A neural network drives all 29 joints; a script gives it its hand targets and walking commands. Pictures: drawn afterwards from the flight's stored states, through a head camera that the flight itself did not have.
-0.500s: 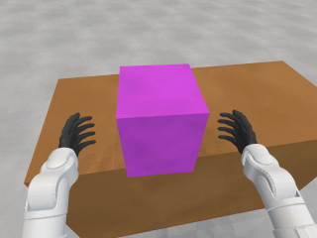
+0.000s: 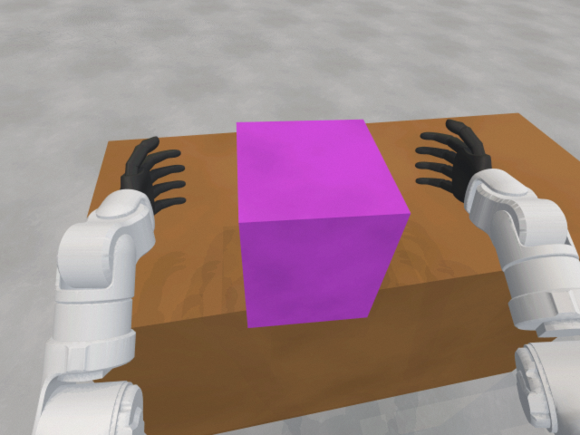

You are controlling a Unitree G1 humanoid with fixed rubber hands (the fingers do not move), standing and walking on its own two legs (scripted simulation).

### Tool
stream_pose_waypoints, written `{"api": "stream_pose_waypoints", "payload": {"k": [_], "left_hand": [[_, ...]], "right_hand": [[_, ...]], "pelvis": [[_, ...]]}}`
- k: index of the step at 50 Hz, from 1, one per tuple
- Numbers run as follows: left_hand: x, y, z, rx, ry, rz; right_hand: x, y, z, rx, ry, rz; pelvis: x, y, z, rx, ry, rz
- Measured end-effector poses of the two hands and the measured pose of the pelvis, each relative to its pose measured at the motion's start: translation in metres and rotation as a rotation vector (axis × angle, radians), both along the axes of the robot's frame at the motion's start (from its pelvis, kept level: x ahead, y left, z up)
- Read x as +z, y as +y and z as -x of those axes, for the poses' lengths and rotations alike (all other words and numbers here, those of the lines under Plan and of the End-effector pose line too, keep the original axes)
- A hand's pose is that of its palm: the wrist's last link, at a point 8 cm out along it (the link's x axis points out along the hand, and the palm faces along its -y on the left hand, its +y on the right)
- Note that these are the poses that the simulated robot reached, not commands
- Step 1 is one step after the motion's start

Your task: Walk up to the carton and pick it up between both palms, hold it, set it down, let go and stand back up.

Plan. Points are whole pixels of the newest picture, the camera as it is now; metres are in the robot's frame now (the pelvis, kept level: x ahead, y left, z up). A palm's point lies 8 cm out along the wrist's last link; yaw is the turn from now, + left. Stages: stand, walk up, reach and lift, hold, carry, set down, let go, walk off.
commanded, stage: reach and lift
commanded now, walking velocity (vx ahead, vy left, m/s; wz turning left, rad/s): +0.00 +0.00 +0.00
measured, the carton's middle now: (305, 224) +0.43 -0.02 +0.07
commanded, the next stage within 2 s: none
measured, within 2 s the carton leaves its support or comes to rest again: neither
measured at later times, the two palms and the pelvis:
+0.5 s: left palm (141, 145) +0.41 +0.20 +0.23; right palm (459, 116) +0.45 -0.20 +0.25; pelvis -0.01 -0.02 +0.00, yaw +1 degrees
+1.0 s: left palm (164, 201) +0.41 +0.19 +0.13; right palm (444, 192) +0.43 -0.22 +0.14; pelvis -0.01 -0.01 +0.00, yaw +1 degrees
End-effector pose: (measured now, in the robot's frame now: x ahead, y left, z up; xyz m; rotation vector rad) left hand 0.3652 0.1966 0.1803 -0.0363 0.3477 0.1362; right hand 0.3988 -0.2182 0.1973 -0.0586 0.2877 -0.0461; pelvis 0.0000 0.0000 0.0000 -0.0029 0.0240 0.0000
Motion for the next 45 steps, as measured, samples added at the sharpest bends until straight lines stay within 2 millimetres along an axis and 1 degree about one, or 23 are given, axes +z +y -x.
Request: {"api": "stream_pose_waypoints", "payload": {"k": [6, 11, 20, 23, 25, 27, 30, 35, 39, 45], "left_hand": [[0.008, -0.003, -0.008, 0.008, 0.019, 0.001], [0.02, -0.005, -0.017, 0.022, 0.016, 0.0], [0.043, -0.006, -0.037, 0.043, 0.016, 0.001], [0.046, -0.003, -0.044, 0.047, 0.021, 0.007], [0.045, 0.0, -0.047, 0.047, 0.025, 0.009], [0.042, 0.003, -0.049, 0.046, 0.026, 0.014], [0.032, 0.008, -0.05, 0.044, 0.026, 0.019], [0.015, 0.014, -0.043, 0.038, 0.004, 0.003], [0.001, 0.013, -0.039, 0.025, 0.007, -0.005], [-0.021, 0.001, -0.041, 0.007, 0.03, -0.001]], "right_hand": [[0.006, -0.008, -0.007, 0.001, 0.015, -0.018], [0.018, -0.008, -0.018, 0.014, 0.009, -0.027], [0.05, 0.006, -0.044, 0.023, -0.006, -0.04], [0.055, 0.012, -0.052, 0.019, 0.001, -0.038], [0.056, 0.015, -0.055, 0.016, 0.007, -0.038], [0.053, 0.019, -0.058, 0.013, 0.014, -0.034], [0.043, 0.022, -0.058, 0.008, 0.023, -0.024], [0.022, 0.023, -0.052, 0.004, 0.011, -0.035], [0.003, 0.016, -0.046, -0.016, 0.019, -0.05], [-0.032, 0.002, -0.038, -0.039, 0.053, -0.044]], "pelvis": [[0.0, -0.002, 0.002, -0.001, 0.013, 0.002], [0.0, -0.008, 0.007, 0.001, 0.032, 0.003], [-0.002, -0.017, 0.011, 0.012, 0.069, 0.005], [-0.002, -0.019, 0.009, 0.02, 0.075, 0.006], [-0.001, -0.019, 0.007, 0.025, 0.076, 0.007], [-0.001, -0.019, 0.005, 0.031, 0.076, 0.007], [0.0, -0.018, 0.002, 0.039, 0.072, 0.007], [0.001, -0.013, -0.003, 0.047, 0.066, 0.006], [0.001, -0.009, -0.001, 0.049, 0.068, 0.008], [0.001, -0.005, 0.005, 0.036, 0.087, 0.011]]}}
